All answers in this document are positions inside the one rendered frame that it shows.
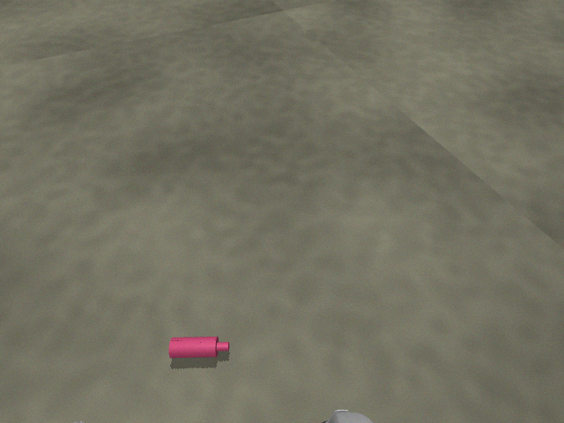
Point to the bottle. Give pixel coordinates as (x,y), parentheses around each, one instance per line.
(196,347)

